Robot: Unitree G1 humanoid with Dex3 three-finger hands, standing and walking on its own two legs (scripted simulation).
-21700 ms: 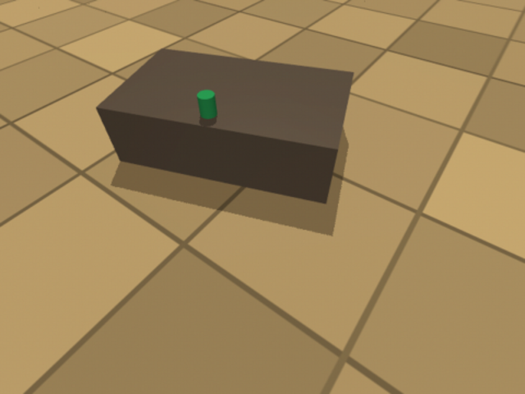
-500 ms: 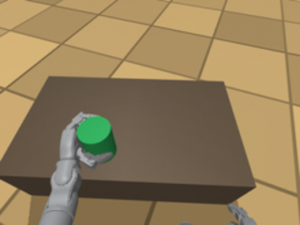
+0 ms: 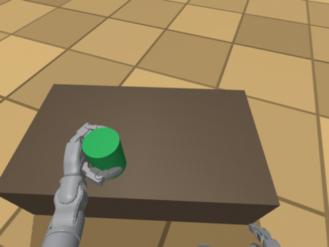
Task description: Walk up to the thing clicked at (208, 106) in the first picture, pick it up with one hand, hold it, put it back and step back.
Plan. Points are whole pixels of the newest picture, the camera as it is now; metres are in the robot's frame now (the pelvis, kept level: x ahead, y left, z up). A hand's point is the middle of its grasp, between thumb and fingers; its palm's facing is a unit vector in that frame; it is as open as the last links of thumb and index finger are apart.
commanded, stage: hold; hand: left
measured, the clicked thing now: (106, 154) +0.33 +0.16 +0.04
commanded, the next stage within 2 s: crouch in 1.34 s
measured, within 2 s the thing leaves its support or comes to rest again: neither
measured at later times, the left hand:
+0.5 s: hand (101, 153) +0.33 +0.17 +0.04, palm faces +0.08 -1.00 -0.03, open 11.4 cm
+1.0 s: hand (103, 155) +0.32 +0.16 +0.04, palm faces +0.08 -1.00 -0.03, open 11.4 cm
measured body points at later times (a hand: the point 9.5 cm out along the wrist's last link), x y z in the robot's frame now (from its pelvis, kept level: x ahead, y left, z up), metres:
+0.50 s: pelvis +0.00 +0.00 +0.00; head +0.04 +0.01 +0.45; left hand +0.32 +0.22 +0.05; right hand +0.13 -0.24 -0.11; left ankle -0.01 +0.13 -0.71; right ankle +0.05 -0.13 -0.71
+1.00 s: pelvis +0.00 +0.00 +0.00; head +0.03 +0.00 +0.45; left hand +0.31 +0.21 +0.05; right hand +0.12 -0.25 -0.11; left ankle -0.01 +0.13 -0.71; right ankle +0.05 -0.13 -0.71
